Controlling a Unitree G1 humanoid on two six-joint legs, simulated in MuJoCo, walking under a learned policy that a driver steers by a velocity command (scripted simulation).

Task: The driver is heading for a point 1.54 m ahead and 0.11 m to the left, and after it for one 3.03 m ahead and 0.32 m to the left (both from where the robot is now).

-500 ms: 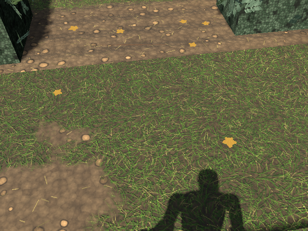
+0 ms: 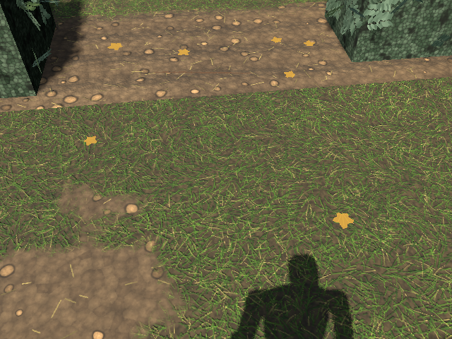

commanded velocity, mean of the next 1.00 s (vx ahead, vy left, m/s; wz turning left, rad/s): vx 0.00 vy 0.00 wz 0.00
